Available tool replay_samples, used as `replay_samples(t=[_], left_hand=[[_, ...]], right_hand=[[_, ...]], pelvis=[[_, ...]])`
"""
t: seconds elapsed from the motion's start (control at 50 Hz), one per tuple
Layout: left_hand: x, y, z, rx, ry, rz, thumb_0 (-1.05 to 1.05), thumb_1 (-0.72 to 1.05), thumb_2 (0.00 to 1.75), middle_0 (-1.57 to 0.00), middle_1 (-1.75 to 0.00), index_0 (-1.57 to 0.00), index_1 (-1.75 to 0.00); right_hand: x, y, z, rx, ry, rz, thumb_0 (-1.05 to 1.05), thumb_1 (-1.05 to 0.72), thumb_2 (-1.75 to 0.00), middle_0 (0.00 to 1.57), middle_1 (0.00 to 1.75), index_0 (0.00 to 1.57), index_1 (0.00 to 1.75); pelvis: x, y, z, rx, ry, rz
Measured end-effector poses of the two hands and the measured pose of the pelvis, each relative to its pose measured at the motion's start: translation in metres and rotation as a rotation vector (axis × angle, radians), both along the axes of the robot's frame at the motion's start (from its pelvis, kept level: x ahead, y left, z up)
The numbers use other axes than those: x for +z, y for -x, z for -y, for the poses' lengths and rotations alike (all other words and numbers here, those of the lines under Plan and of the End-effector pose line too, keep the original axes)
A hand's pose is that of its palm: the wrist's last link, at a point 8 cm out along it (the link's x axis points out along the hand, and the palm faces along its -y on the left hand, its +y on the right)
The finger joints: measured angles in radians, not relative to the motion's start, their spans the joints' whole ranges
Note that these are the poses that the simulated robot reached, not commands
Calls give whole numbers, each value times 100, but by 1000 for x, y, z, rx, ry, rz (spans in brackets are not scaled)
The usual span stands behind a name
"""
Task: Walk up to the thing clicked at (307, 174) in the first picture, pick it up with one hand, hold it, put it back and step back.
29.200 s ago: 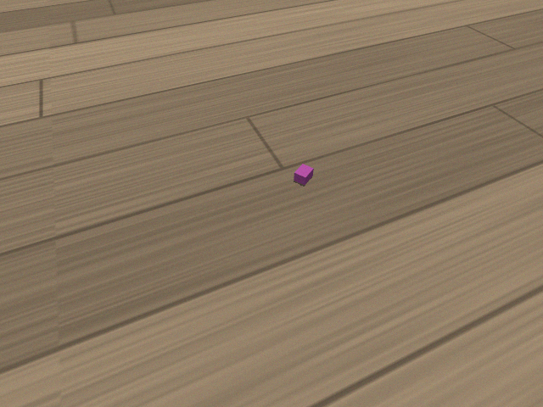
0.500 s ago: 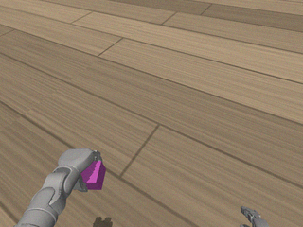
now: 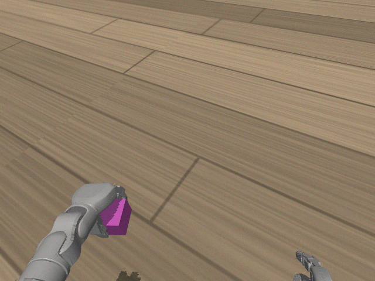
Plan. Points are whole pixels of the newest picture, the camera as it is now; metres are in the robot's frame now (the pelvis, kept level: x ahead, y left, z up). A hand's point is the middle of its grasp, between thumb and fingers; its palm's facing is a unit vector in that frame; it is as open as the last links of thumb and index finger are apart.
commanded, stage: hold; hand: left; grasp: from above
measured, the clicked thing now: (109, 216) +0.30 +0.22 -0.06
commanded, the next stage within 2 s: crouch in 0.40 s
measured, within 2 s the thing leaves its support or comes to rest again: neither
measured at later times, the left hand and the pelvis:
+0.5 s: hand (103, 212) +0.29 +0.23 -0.02, palm faces -0.45 -0.04 -0.89, open 9.3 cm; pelvis +0.01 +0.00 +0.00, yaw +0 degrees
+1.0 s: hand (112, 225) +0.31 +0.25 -0.15, palm faces -0.43 +0.05 -0.90, open 9.3 cm; pelvis -0.02 +0.00 -0.06, yaw +1 degrees
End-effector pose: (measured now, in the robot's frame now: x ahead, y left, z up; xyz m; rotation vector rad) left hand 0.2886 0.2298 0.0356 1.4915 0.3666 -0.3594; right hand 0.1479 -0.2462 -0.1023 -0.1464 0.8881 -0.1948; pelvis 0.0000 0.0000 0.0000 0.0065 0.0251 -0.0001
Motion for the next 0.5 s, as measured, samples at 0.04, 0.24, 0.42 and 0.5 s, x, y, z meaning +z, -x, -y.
replay_samples(t=[0.04, 0.24, 0.42, 0.5], left_hand=[[0, -1, 0, -2, -1, -3, -3, 15, 33, -71, -44, -78, -37], [-3, 0, 2, -5, 3, -19, -3, 14, 34, -72, -43, -78, -37], [-1, -6, 1, 2, 0, 0, -3, 14, 34, -72, -43, -79, -36], [-1, -9, 1, 1, -6, -1, -3, 14, 34, -72, -43, -79, -36]], right_hand=[[1, -1, 0, -1, -1, 1, 1, -91, -90, 20, 29, 20, 30], [3, -6, 1, -2, -3, -6, 1, -91, -90, 20, 29, 20, 30], [2, -6, 3, -6, 0, -28, 1, -91, -90, 20, 29, 20, 30], [1, -5, 3, -12, -3, -33, 1, -91, -90, 20, 29, 20, 30]], pelvis=[[1, -1, 0, 0, 0, 1], [2, -5, 1, 0, -1, 2], [3, -7, 2, 3, -1, 0], [4, -8, 2, 1, -1, 0]])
